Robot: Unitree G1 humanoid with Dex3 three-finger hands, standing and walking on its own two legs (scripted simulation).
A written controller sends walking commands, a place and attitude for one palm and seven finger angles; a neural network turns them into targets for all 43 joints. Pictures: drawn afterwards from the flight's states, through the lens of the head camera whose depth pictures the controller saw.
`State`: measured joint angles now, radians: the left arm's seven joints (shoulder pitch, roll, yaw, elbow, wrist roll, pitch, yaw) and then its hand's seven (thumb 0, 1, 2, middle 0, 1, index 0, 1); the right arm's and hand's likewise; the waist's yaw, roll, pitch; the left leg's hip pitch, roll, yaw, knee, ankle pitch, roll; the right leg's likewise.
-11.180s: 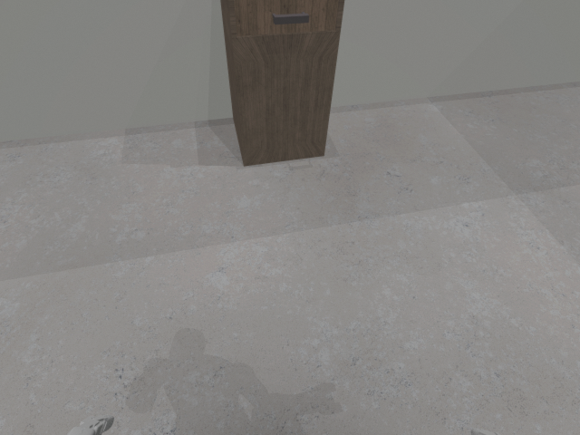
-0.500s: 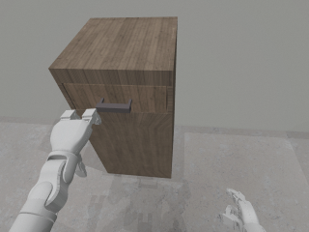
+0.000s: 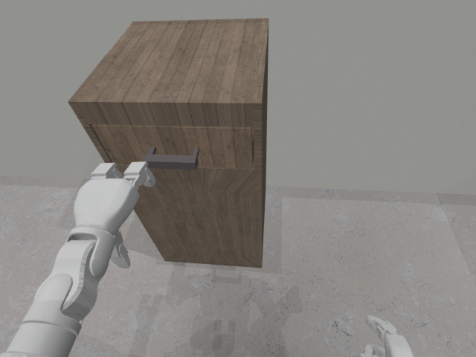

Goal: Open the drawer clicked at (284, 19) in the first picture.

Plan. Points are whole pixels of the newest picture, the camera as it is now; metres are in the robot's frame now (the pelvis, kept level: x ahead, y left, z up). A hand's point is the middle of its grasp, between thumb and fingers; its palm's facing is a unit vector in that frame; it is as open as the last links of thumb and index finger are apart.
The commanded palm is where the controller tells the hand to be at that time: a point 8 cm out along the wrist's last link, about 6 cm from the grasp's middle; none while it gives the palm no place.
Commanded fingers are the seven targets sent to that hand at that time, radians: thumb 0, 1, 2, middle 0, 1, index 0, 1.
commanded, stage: move the hooked fingers above the handle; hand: left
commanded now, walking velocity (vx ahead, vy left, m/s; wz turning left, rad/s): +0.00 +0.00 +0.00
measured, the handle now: (172, 155) +0.56 +0.25 -0.04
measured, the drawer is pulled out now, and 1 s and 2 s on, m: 0.00 0.00 0.00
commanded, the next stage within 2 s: none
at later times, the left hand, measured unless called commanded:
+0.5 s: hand (140, 197) +0.36 +0.23 +0.06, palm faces -0.01 -0.02 -1.00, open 13.9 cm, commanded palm +0.34 +0.24 +0.12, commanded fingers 0.00 -0.50 0.30 -0.30 -1.20 -0.30 -1.20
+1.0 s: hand (151, 175) +0.43 +0.24 +0.04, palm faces -0.05 +0.00 -1.00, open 13.8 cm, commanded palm +0.41 +0.25 +0.10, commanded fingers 0.00 -0.50 0.30 -0.30 -1.20 -0.30 -1.20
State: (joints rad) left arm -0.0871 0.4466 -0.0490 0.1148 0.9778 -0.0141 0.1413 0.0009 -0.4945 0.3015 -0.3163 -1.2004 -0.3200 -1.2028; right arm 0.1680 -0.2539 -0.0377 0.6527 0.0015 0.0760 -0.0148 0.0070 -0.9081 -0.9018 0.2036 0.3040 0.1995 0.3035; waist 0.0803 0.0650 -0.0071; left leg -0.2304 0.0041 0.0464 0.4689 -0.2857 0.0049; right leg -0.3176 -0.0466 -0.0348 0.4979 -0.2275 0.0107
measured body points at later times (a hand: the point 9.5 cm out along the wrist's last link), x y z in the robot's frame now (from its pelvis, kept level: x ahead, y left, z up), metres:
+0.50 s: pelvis +0.00 -0.01 +0.00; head +0.03 -0.04 +0.44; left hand +0.35 +0.23 +0.11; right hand +0.15 -0.25 -0.13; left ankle -0.03 +0.12 -0.74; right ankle +0.02 -0.13 -0.74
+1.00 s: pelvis +0.00 +0.00 -0.01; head +0.06 -0.02 +0.43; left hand +0.42 +0.24 +0.09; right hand +0.07 -0.27 -0.15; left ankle -0.03 +0.12 -0.74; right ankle +0.02 -0.13 -0.74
